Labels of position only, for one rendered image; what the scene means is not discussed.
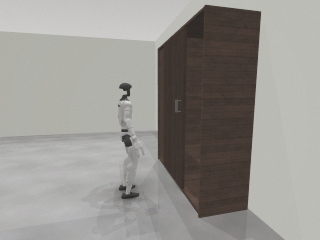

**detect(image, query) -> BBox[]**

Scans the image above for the left robot thigh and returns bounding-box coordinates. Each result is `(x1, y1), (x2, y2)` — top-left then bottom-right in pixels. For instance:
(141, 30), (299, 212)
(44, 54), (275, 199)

(122, 141), (132, 166)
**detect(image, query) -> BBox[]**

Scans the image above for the wardrobe door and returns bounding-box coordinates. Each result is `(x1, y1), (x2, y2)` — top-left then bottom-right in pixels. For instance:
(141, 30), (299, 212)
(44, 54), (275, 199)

(160, 48), (164, 160)
(163, 27), (187, 189)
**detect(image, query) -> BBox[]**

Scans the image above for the robot right upper arm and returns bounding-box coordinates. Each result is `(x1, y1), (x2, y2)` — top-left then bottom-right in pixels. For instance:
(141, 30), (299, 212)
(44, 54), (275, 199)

(123, 101), (132, 124)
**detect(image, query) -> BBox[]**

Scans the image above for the right robot hand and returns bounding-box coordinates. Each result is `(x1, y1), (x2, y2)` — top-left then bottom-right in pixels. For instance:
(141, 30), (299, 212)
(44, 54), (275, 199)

(133, 141), (145, 158)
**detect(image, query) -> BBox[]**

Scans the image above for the robot right forearm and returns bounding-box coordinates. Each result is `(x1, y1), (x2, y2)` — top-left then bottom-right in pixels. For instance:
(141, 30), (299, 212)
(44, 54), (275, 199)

(126, 118), (138, 143)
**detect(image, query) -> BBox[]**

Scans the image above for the robot left shin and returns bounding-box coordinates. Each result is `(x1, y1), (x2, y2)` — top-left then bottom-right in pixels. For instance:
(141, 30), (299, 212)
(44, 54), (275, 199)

(122, 164), (128, 186)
